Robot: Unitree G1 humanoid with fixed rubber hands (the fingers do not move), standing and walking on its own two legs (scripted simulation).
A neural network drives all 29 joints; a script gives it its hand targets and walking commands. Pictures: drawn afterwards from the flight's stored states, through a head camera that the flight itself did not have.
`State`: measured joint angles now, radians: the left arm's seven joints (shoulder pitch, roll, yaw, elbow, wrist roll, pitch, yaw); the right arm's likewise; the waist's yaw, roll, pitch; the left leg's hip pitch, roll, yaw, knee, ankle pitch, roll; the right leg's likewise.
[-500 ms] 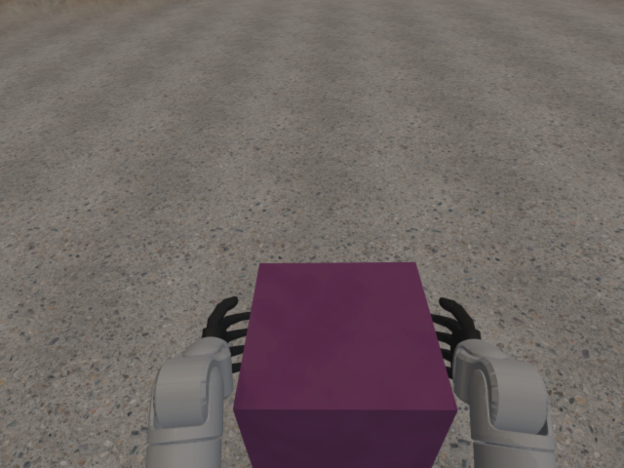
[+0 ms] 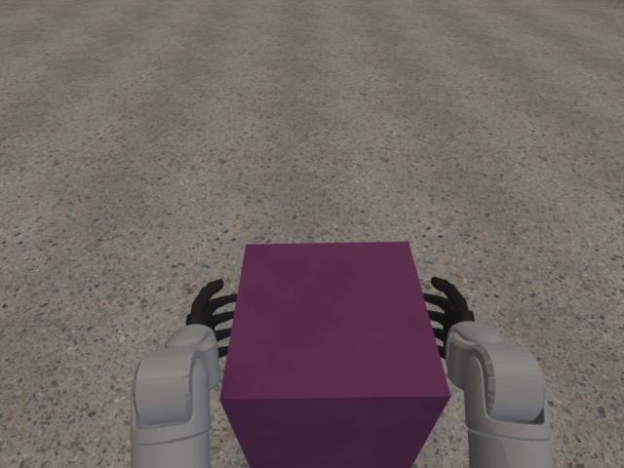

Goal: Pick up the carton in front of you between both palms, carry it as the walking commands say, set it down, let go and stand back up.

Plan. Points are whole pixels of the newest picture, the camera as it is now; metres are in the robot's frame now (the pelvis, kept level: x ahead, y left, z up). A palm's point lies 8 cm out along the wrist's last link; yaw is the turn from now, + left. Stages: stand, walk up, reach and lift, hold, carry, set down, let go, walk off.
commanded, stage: carry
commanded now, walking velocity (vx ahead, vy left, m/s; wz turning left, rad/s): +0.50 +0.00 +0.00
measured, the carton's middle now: (328, 362) +0.28 +0.00 +0.01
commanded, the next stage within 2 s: none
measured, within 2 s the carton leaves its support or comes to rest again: neither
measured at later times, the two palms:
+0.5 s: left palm (259, 193) +0.57 +0.12 +0.07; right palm (422, 192) +0.59 -0.18 +0.06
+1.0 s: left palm (252, 106) +0.91 +0.17 +0.08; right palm (374, 105) +0.91 -0.13 +0.08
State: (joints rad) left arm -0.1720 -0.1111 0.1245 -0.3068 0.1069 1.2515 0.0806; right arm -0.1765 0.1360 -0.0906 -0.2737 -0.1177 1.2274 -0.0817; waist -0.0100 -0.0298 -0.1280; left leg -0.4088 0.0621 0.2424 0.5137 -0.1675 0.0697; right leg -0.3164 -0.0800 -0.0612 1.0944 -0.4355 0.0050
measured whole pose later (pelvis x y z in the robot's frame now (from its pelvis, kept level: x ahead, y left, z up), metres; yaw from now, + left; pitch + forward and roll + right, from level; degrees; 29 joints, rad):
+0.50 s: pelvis +0.32 -0.04 +0.00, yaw +4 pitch +4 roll +0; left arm -0.14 -0.13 0.09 -0.25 0.11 1.19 0.08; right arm -0.13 0.13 -0.11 -0.29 -0.12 1.21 -0.08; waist 0.01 0.03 -0.08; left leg -0.34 0.08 0.07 1.11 -0.42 -0.01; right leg -0.39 -0.05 -0.25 0.49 -0.17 -0.07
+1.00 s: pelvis +0.65 +0.02 +0.00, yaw +0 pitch +3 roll +0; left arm -0.16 -0.13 0.13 -0.35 0.12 1.24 0.08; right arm -0.17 0.14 -0.09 -0.31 -0.11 1.22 -0.08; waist -0.01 -0.03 -0.06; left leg -0.38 0.05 0.25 0.48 -0.16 0.07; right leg -0.35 -0.08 -0.06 1.15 -0.39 0.00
